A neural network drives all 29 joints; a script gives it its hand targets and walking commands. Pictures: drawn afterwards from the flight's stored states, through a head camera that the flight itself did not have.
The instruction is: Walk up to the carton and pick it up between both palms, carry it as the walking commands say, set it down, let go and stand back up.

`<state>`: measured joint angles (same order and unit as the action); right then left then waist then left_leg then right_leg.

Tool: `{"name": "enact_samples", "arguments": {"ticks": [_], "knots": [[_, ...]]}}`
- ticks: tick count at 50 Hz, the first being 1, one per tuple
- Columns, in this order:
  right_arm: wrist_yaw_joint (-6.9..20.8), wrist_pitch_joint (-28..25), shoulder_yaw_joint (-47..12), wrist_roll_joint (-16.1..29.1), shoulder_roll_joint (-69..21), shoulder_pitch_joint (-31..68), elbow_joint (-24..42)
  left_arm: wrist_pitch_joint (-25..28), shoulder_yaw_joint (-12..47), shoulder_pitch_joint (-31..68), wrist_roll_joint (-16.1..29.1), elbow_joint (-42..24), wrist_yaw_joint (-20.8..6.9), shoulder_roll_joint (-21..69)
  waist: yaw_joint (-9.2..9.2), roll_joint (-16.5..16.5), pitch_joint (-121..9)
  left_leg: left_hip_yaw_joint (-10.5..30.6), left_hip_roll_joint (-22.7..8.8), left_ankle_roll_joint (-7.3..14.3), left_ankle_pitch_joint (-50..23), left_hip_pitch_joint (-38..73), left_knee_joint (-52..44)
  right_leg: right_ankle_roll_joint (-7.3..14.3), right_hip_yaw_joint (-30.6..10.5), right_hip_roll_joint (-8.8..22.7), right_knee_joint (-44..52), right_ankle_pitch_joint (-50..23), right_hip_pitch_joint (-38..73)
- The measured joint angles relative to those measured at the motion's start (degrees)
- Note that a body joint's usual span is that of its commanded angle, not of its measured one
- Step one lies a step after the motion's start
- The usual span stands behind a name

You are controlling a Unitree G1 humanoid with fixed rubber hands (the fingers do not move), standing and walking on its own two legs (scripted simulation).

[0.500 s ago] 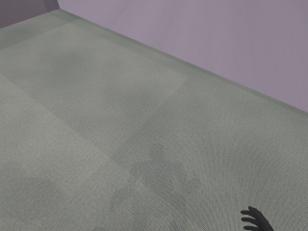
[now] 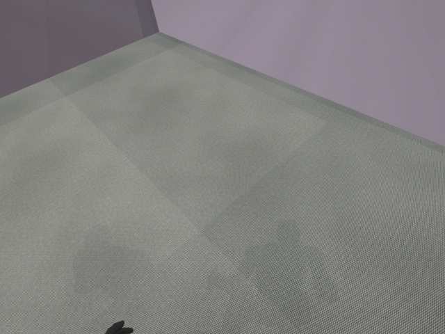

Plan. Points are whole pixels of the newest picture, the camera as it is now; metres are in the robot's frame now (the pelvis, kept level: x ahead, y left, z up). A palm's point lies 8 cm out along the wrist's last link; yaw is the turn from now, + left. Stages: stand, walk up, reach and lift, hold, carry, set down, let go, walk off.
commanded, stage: walk up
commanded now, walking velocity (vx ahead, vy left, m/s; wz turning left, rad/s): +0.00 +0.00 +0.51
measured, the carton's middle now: out of the picture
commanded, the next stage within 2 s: none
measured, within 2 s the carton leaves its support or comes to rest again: neither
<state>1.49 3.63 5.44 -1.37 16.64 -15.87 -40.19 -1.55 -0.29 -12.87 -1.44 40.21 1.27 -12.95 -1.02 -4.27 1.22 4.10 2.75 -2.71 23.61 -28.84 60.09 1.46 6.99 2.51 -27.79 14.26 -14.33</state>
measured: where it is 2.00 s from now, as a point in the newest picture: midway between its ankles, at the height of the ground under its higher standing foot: outside the picture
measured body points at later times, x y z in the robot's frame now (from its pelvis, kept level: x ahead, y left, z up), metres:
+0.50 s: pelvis +0.01 +0.03 +0.01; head +0.03 +0.07 +0.46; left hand +0.02 +0.32 -0.12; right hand +0.21 -0.20 -0.09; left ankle -0.01 +0.11 -0.74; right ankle +0.04 -0.13 -0.66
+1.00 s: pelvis +0.03 -0.03 +0.00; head +0.07 -0.04 +0.45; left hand +0.00 +0.27 -0.08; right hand +0.25 -0.22 -0.14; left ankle -0.06 +0.09 -0.65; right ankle +0.07 -0.10 -0.74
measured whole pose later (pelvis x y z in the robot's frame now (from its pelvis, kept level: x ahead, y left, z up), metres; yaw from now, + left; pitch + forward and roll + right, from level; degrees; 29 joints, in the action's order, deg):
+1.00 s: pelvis +0.03 -0.03 +0.00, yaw +29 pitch +0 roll +2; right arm 2.4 4.4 4.2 -1.8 18.1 -14.3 -43.6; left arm -0.8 -2.0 -13.3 -1.2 38.7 2.0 -13.9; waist 0.8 -2.9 2.6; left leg 2.1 1.5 -4.4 20.9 -29.5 65.8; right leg 2.7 9.3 3.1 -26.4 14.6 -12.2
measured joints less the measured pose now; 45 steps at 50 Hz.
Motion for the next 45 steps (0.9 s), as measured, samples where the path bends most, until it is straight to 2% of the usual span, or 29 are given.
{"name": "enact_samples", "arguments": {"ticks": [4,8,12,14,15,16,17,19,20,22,27,35,37,39,40,42,43,45], "knots": [[0.7,0.2,-0.1,-0.6,0.0,0.4,-0.5,0.9,0.0,-0.7,-0.4,-0.2,0.6,0.6,0.68,0.6,0.0,-1.7,-1.5,-2.0,-1.6,-0.4,4.7,0.1,2.8,1.1,1.6,-0.3,1.2],[1.1,0.6,-1.0,-0.2,-1.0,2.1,0.0,1.6,-1.0,-1.8,-0.8,0.0,0.6,0.3,1.2,2.0,0.9,-3.5,-3.2,-2.5,-0.8,2.7,-3.5,-0.1,5.6,2.2,1.1,0.6,1.5],[1.1,0.6,-2.1,0.5,-2.1,5.2,0.8,1.6,-2.6,-3.3,-0.9,0.9,-0.2,-1.2,2.36,3.6,2.2,-5.1,-4.1,-1.1,2.0,7.2,-15.6,-0.8,8.4,3.2,-2.0,2.7,1.2],[0.9,0.3,-2.4,0.8,-2.3,6.6,1.2,1.4,-3.5,-4.4,-0.6,1.6,-0.6,-2.4,2.88,4.5,2.5,-5.9,-4.0,-0.1,-2.0,10.4,-23.4,-1.4,9.7,4.0,-4.7,4.4,0.7],[0.7,-0.1,-2.5,0.8,-2.7,7.4,1.0,1.1,-3.8,-5.0,-0.2,2.0,-0.9,-3.2,3.07,5.8,2.7,-6.4,-3.2,1.2,-5.2,11.7,-26.3,-1.9,9.8,5.2,-6.9,5.6,0.2],[0.5,-0.4,-2.8,0.5,-3.3,8.3,0.7,0.8,-4.2,-5.6,0.0,2.5,-1.1,-4.1,3.53,7.9,3.2,-7.2,-1.7,2.8,-6.5,12.5,-27.0,-2.3,8.5,6.8,-9.6,6.0,-0.7],[0.4,-0.9,-3.0,0.2,-3.3,8.5,0.9,0.2,-4.3,-6.2,0.1,2.7,-1.3,-4.2,3.63,8.4,3.0,-7.2,-1.3,4.2,-6.7,12.4,-26.9,-3.1,6.6,6.7,-13.4,9.1,-2.3],[-0.1,-2.2,-2.6,0.4,-2.2,7.8,0.5,-0.8,-3.8,-6.0,0.2,2.7,-1.3,-3.6,2.77,6.6,2.3,-5.2,-1.9,5.5,-6.8,12.6,-27.4,-4.6,3.3,4.4,-23.3,16.2,-5.9],[-0.4,-2.3,-2.5,0.6,-1.8,7.3,0.0,-1.1,-3.7,-5.5,0.0,2.6,-1.4,-3.4,2.66,6.0,2.2,-4.5,-2.1,5.8,-7.4,13.5,-28.8,-5.3,1.9,3.6,-27.2,17.1,-7.5],[-1.1,-2.0,-2.8,1.0,-1.3,6.2,-0.7,-1.3,-3.7,-4.5,0.0,1.7,-1.7,-3.3,2.25,5.2,2.0,-3.3,-2.5,5.5,-9.2,15.0,-32.0,-5.7,-0.5,2.6,-30.5,15.0,-10.0],[-1.8,-2.2,-3.1,0.8,-0.9,4.1,-2.0,-1.9,-4.0,-1.0,0.2,0.0,-1.4,-3.6,1.08,4.6,1.6,-1.0,-1.9,5.7,-11.7,16.0,-35.6,-5.5,-4.8,2.3,-30.2,8.0,-13.7],[-1.5,-1.6,-2.4,-0.6,-1.1,0.6,-3.0,-2.2,-2.9,1.9,1.1,-0.2,-1.1,-2.1,-1.2,2.9,-0.1,2.3,-0.5,4.5,-11.3,13.2,-33.7,-4.7,-5.6,-1.1,-18.9,8.9,-10.8],[-1.4,-1.3,-2.2,-0.5,-0.8,0.1,-3.5,-1.8,-2.4,2.4,1.3,-0.4,-0.9,-1.5,-1.66,2.2,-0.4,3.6,0.0,3.8,-10.9,12.1,-32.5,-4.5,-5.0,-2.4,-12.9,8.4,-7.8],[-1.5,-1.2,-2.2,0.2,-0.4,-0.6,-3.7,-0.9,-1.9,2.2,1.6,-0.9,-0.4,-1.3,-1.24,2.4,-0.8,4.2,1.2,2.9,-9.9,10.9,-30.3,-4.1,-4.0,-2.4,-3.1,4.1,-3.0],[-1.4,-1.2,-2.1,0.7,-0.1,-0.5,-3.9,-0.4,-1.8,2.1,1.2,-1.0,-0.1,-1.1,-0.9,1.8,-0.5,4.4,1.1,2.6,-7.6,9.7,-27.4,-2.4,-3.2,-2.5,-1.2,0.5,-2.2],[-1.3,-0.8,-1.5,0.7,0.2,-0.2,-4.1,-0.2,-1.2,1.8,0.4,-1.4,0.4,-0.6,-0.84,0.4,0.7,4.1,1.0,2.1,0.9,6.7,-17.6,0.2,-1.2,-2.5,-3.0,0.8,-1.7],[-1.2,-0.3,-1.5,0.6,0.2,-0.1,-4.0,-0.1,-1.1,1.5,0.3,-1.5,0.3,-0.6,-0.39,0.5,0.8,2.8,0.9,1.7,3.2,5.0,-12.5,0.9,-0.8,-2.0,-3.2,1.5,-1.3],[-0.5,0.2,-1.5,0.3,0.3,0.3,-3.8,0.1,-1.2,0.7,0.2,-1.4,0.2,-0.7,0.58,0.8,1.0,0.7,0.4,0.5,3.1,2.4,-3.8,1.3,-0.1,-1.2,-1.9,1.6,0.1]]}}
